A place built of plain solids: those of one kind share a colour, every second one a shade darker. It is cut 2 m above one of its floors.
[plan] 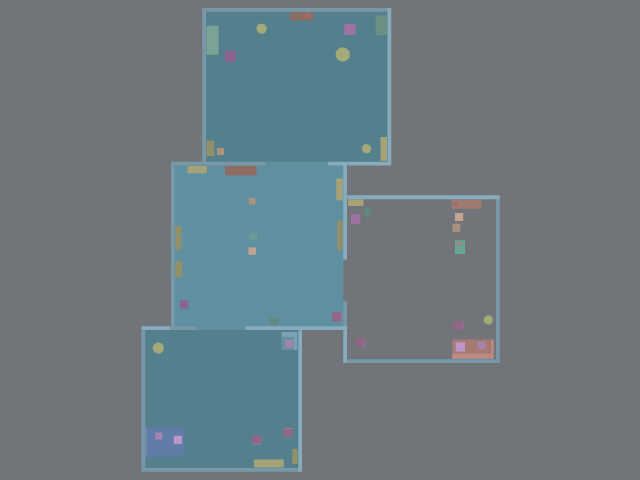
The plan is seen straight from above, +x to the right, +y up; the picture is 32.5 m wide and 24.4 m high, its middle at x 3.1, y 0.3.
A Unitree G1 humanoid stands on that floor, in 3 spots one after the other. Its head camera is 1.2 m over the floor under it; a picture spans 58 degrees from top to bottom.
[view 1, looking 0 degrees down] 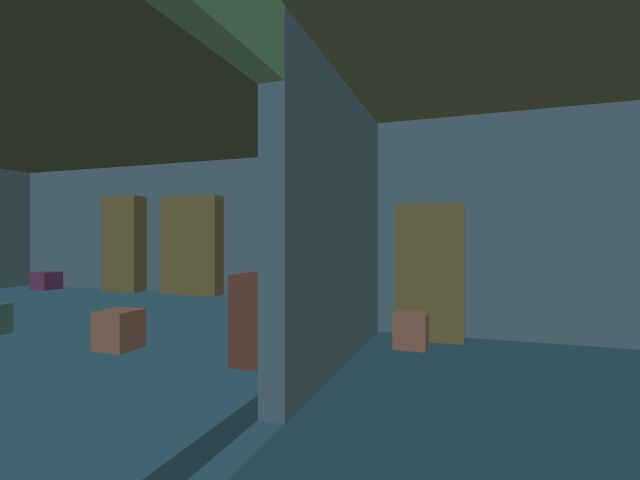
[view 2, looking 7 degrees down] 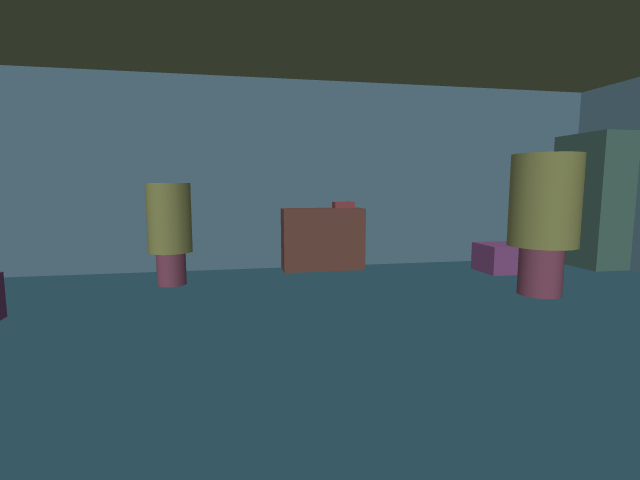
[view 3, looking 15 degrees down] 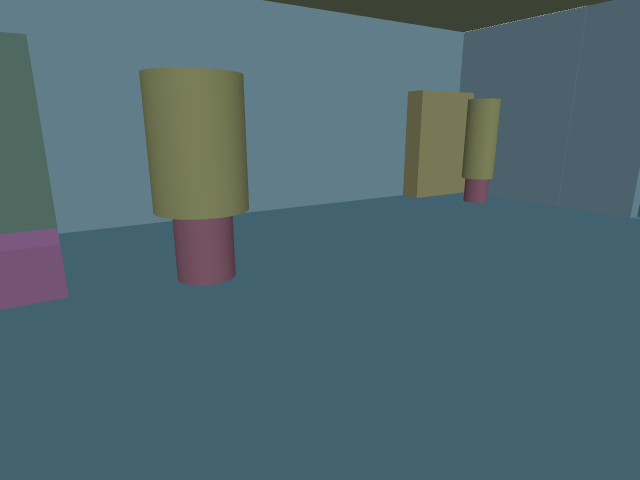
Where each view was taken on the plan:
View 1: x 2.93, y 5.42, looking -161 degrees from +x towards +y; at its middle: wall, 3.49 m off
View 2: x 0.93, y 5.52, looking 79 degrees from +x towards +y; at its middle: sideboard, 6.10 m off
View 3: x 0.93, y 10.72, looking -32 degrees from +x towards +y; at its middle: floor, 4.64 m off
